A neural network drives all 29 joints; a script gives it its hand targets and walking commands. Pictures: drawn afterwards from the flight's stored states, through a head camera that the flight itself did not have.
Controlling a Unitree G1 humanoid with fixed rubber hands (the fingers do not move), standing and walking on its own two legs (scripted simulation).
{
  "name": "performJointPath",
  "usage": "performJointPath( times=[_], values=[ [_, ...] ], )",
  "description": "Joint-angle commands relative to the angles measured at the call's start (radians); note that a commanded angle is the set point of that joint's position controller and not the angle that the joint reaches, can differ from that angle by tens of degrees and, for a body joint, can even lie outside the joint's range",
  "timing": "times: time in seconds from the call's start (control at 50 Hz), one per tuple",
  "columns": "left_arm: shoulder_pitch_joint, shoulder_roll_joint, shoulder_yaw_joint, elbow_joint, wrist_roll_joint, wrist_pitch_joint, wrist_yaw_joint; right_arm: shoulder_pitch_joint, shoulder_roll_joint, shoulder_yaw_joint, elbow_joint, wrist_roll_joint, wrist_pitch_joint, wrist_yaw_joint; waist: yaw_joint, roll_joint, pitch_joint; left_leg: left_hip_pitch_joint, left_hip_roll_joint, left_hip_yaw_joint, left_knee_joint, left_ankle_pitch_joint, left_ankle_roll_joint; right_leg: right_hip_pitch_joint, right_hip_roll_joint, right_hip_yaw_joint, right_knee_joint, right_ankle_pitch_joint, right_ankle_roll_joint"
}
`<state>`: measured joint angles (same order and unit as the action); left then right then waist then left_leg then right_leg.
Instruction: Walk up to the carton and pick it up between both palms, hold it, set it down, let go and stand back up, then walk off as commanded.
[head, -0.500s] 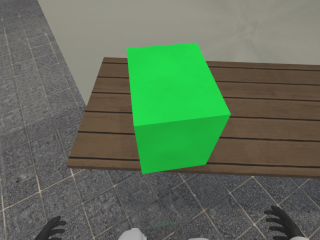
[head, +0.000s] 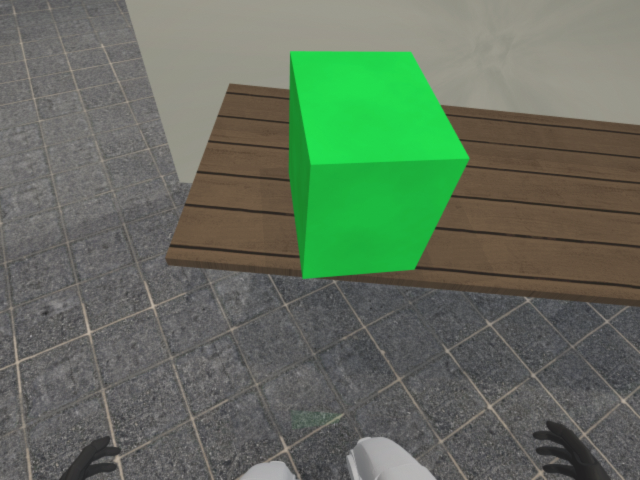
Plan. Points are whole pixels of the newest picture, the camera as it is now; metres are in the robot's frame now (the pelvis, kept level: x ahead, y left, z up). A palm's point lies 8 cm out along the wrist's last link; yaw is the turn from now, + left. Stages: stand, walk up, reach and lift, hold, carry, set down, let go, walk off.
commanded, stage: walk off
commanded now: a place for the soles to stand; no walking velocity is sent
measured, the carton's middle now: (356, 167) +0.65 -0.06 -0.04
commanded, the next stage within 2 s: stand in 1.48 s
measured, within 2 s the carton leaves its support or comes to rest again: neither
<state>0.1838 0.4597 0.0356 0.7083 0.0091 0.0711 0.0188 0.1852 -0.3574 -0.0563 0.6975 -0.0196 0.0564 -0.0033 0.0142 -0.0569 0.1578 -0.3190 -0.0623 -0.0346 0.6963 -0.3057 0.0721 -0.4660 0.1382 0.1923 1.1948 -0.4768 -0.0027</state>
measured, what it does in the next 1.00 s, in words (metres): walks backwards: right foot, then left foot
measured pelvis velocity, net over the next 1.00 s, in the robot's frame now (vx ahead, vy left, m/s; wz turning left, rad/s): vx -0.11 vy -0.03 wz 0.03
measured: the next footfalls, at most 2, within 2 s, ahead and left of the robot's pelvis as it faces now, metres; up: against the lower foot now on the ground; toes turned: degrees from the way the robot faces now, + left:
right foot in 0.30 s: -0.03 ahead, -0.16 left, +0.00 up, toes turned +4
left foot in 0.70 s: -0.11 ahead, +0.07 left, +0.00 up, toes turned -2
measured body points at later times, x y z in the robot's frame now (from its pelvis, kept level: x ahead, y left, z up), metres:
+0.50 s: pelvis -0.13 -0.06 +0.00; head -0.09 -0.06 +0.45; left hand -0.03 +0.26 -0.09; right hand -0.01 -0.37 -0.10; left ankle -0.09 +0.09 -0.67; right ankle -0.09 -0.14 -0.72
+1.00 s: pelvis -0.11 -0.03 +0.00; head -0.06 -0.01 +0.45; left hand -0.02 +0.29 -0.11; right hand -0.01 -0.35 -0.09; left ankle -0.16 +0.07 -0.72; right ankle -0.07 -0.16 -0.72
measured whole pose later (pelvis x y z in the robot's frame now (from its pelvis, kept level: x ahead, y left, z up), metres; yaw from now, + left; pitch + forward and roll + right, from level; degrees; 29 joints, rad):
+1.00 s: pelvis -0.11 -0.03 +0.00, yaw +2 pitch -2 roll -1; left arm 0.26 0.43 0.04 0.71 0.01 -0.01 0.00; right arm 0.25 -0.39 -0.07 0.79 -0.02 -0.01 -0.01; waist 0.01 -0.03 0.16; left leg -0.18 -0.06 -0.07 0.65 -0.41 0.04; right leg -0.31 0.03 0.07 0.62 -0.27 -0.01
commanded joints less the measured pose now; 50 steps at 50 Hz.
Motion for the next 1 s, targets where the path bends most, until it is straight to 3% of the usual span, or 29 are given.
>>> performJointPath(
  times=[0.0, 0.04, 0.08, 0.1, 0.18, 0.24, 0.26, 0.28, 0.3, 0.32, 0.34, 0.38, 0.42, 0.48, 0.52, 0.58, 0.64, 0.66, 0.68, 0.7, 0.72, 0.78, 0.8, 0.84, 0.88, 0.9, 0.94, 0.96, 0.98],
  values=[
    [0.068, 0.155, 0.096, -0.044, 0.012, -0.004, 0.017, 0.029, -0.255, -0.076, -0.117, 0.001, -0.034, -0.023, -0.046, 0.16, -0.082, 0.159, 0.301, -0.366, -0.28, 0.282, 0.11, -0.135, 0.008, 0.009, 0.059, -0.026, 0.015],
    [0.089, 0.157, 0.093, -0.04, 0.011, -0.011, 0.015, 0.048, -0.258, -0.086, -0.118, 0.0, -0.03, -0.021, -0.056, 0.195, -0.125, 0.208, 0.287, -0.358, -0.267, 0.266, 0.103, -0.129, -0.006, -0.008, -0.022, -0.035, 0.016],
    [0.118, 0.144, 0.092, -0.031, 0.013, -0.013, 0.011, 0.023, -0.254, -0.084, -0.136, 0.002, -0.023, -0.017, -0.05, 0.252, -0.147, 0.155, 0.296, -0.326, -0.249, 0.235, 0.15, -0.072, -0.007, -0.032, -0.045, -0.05, 0.015],
    [0.109, 0.144, 0.093, -0.032, 0.01, -0.015, 0.014, 0.024, -0.254, -0.082, -0.123, 0.003, -0.021, -0.019, -0.043, 0.215, -0.145, 0.101, 0.295, -0.322, -0.258, 0.139, 0.159, -0.049, -0.007, -0.037, -0.064, -0.052, 0.012],
    [0.148, 0.152, 0.089, -0.007, 0.017, -0.021, -0.007, -0.011, -0.271, -0.088, -0.12, -0.007, -0.01, -0.012, -0.047, 0.249, -0.145, 0.009, 0.296, -0.337, -0.323, -0.277, 0.162, 0.068, -0.044, -0.097, -0.234, -0.081, -0.005],
    [0.22, 0.129, 0.098, 0.018, 0.018, -0.022, -0.019, -0.07, -0.307, -0.095, -0.112, -0.004, -0.002, -0.009, 0.004, 0.277, -0.095, -0.198, 0.286, -0.295, -0.355, -0.355, 0.095, 0.31, -0.086, -0.16, -0.487, -0.012, -0.036],
    [0.265, 0.135, 0.112, 0.024, 0.021, -0.023, -0.02, -0.063, -0.292, -0.087, -0.114, 0.001, 0.0, -0.009, 0.03, 0.237, -0.105, -0.252, 0.263, -0.253, -0.324, -0.362, 0.053, 0.398, -0.097, -0.144, -0.588, 0.018, -0.047],
    [0.248, 0.137, 0.11, 0.018, 0.028, -0.028, -0.018, -0.028, -0.247, -0.082, -0.095, -0.003, 0.002, -0.016, 0.027, 0.131, -0.093, -0.31, 0.173, -0.189, -0.121, -0.362, 0.019, 0.377, -0.155, 0.028, -0.714, -0.093, -0.073],
    [0.202, 0.2, 0.117, -0.011, 0.038, -0.042, -0.015, 0.037, -0.186, -0.069, -0.077, -0.001, 0.004, -0.02, -0.011, -0.142, -0.05, -0.371, -0.01, -0.034, 0.233, -0.33, -0.032, 0.262, -0.335, 0.374, -0.928, -0.227, -0.12],
    [0.07, 0.252, 0.127, -0.068, 0.061, -0.052, -0.014, -0.037, -0.223, -0.065, -0.086, -0.005, -0.001, -0.035, 0.007, -0.065, 0.017, -0.307, -0.083, -0.132, 0.424, -0.271, -0.069, -0.032, -0.458, 0.547, -1.014, -0.211, -0.188],
    [0.014, 0.248, 0.124, -0.068, 0.052, -0.06, -0.001, -0.025, -0.251, -0.076, -0.063, -0.007, -0.008, -0.034, -0.008, 0.052, 0.07, -0.248, -0.048, -0.187, 0.497, -0.195, -0.064, -0.091, -0.43, 0.475, -0.983, -0.177, -0.181],
    [-0.043, 0.179, 0.111, -0.062, 0.038, -0.074, -0.004, 0.086, -0.261, -0.08, -0.013, 0.016, -0.009, -0.027, -0.066, 0.055, 0.002, -0.176, -0.056, -0.176, 0.521, -0.096, -0.063, -0.036, -0.315, 0.291, -0.922, -0.17, -0.133],
    [-0.038, 0.151, 0.112, -0.058, 0.046, -0.082, -0.016, 0.113, -0.262, -0.075, 0.01, 0.011, -0.016, -0.022, -0.053, -0.032, -0.066, -0.186, -0.034, -0.121, 0.464, -0.07, -0.073, 0.115, -0.27, 0.236, -0.906, -0.16, -0.122],
    [0.016, 0.136, 0.106, -0.054, 0.045, -0.083, -0.021, 0.08, -0.24, -0.06, 0.017, 0.013, -0.021, -0.014, -0.016, -0.03, -0.072, -0.193, 0.002, -0.084, 0.306, -0.12, -0.078, 0.181, -0.283, 0.267, -0.934, -0.266, -0.112],
    [0.028, 0.153, 0.104, -0.035, 0.043, -0.076, -0.024, 0.076, -0.234, -0.059, 0.035, 0.01, -0.035, -0.015, -0.003, -0.067, -0.075, -0.127, 0.021, -0.012, 0.17, -0.232, -0.081, 0.178, -0.304, 0.252, -0.925, -0.288, -0.172],
    [0.071, 0.167, 0.11, -0.024, 0.041, -0.069, -0.025, 0.104, -0.233, -0.065, 0.046, 0.012, -0.047, -0.006, 0.005, -0.077, -0.099, -0.065, 0.022, 0.035, 0.047, -0.311, -0.063, 0.23, -0.33, 0.249, -0.928, -0.285, -0.18],
    [0.042, 0.159, 0.093, -0.026, 0.03, -0.058, -0.029, 0.147, -0.218, -0.068, 0.07, 0.001, -0.064, -0.003, -0.034, -0.082, -0.082, 0.164, 0.017, 0.069, -0.247, -0.168, -0.038, 0.11, -0.293, 0.158, -0.88, -0.225, -0.135],
    [0.039, 0.136, 0.086, -0.025, 0.019, -0.051, -0.027, 0.209, -0.233, -0.078, 0.091, -0.011, -0.077, -0.008, -0.071, -0.007, -0.114, 0.29, 0.033, 0.026, -0.314, -0.149, -0.02, 0.032, -0.265, 0.08, -0.786, -0.165, -0.097],
    [0.06, 0.095, 0.078, -0.014, 0.014, -0.046, -0.021, 0.213, -0.264, -0.088, 0.096, -0.023, -0.078, -0.012, -0.083, 0.152, -0.114, 0.376, 0.138, -0.199, -0.388, -0.262, 0.01, -0.138, -0.185, -0.03, -0.527, -0.18, -0.057],
    [-0.008, 0.047, 0.068, -0.045, 0.002, -0.054, -0.017, 0.215, -0.327, -0.093, 0.054, -0.026, -0.086, -0.018, -0.115, 0.261, -0.039, 0.316, 0.382, -0.612, -0.497, -0.391, 0.047, -0.304, -0.023, -0.143, -0.366, -0.11, -0.004],
    [-0.045, 0.117, 0.09, -0.027, 0.01, -0.058, -0.01, 0.182, -0.319, -0.082, 0.04, -0.016, -0.091, -0.022, -0.102, 0.097, 0.019, 0.191, 0.403, -0.676, -0.493, -0.316, 0.079, -0.227, -0.051, -0.051, -0.341, -0.057, -0.017],
    [0.074, 0.106, 0.083, 0.022, -0.002, -0.07, -0.021, 0.066, -0.237, -0.053, 0.042, -0.007, -0.11, -0.029, -0.029, 0.146, -0.06, 0.23, 0.276, -0.344, -0.33, 0.249, 0.017, -0.054, -0.089, -0.04, -0.376, 0.072, -0.012],
    [0.064, 0.099, 0.085, 0.036, 0.003, -0.082, -0.02, 0.053, -0.221, -0.052, 0.048, -0.002, -0.109, -0.032, -0.029, 0.149, -0.095, 0.253, 0.266, -0.289, -0.274, 0.48, 0.01, -0.008, -0.094, -0.081, -0.393, 0.095, -0.022],
    [0.068, 0.092, 0.084, 0.02, 0.006, -0.093, -0.015, 0.061, -0.223, -0.047, 0.034, 0.001, -0.103, -0.023, -0.019, 0.146, -0.122, 0.209, 0.259, -0.21, -0.179, 0.676, -0.002, 0.105, -0.112, -0.177, -0.531, 0.133, -0.033],
    [0.077, 0.097, 0.091, 0.025, 0.009, -0.102, -0.014, 0.076, -0.232, -0.045, 0.029, 0.008, -0.097, -0.02, -0.009, 0.094, -0.174, 0.174, 0.215, -0.125, -0.107, 0.691, -0.049, 0.256, -0.134, -0.169, -0.701, 0.365, -0.05],
    [0.084, 0.122, 0.089, 0.005, 0.007, -0.107, -0.013, 0.079, -0.222, -0.049, 0.025, 0.007, -0.1, -0.021, -0.009, 0.097, -0.228, 0.127, 0.175, -0.1, -0.076, 0.567, -0.072, 0.344, -0.177, -0.094, -0.69, 0.544, -0.077],
    [0.119, 0.168, 0.097, 0.001, 0.018, -0.118, -0.006, 0.087, -0.185, -0.041, 0.021, 0.016, -0.093, -0.018, 0.019, 0.014, -0.293, 0.024, 0.078, -0.051, 0.072, 0.247, -0.109, 0.459, -0.323, 0.118, -0.653, 0.718, -0.207],
    [0.141, 0.173, 0.095, -0.006, 0.018, -0.12, -0.003, 0.083, -0.186, -0.042, 0.012, 0.016, -0.089, -0.018, 0.023, 0.019, -0.321, 0.057, 0.042, -0.024, 0.109, 0.065, -0.103, 0.425, -0.39, 0.173, -0.669, 0.734, -0.253],
    [0.112, 0.173, 0.087, -0.018, 0.017, -0.118, -0.006, 0.099, -0.194, -0.046, 0.01, 0.005, -0.09, -0.017, -0.003, 0.004, -0.318, 0.06, 0.044, -0.007, 0.032, -0.068, -0.078, 0.405, -0.385, 0.18, -0.668, 0.63, -0.257]
  ],
)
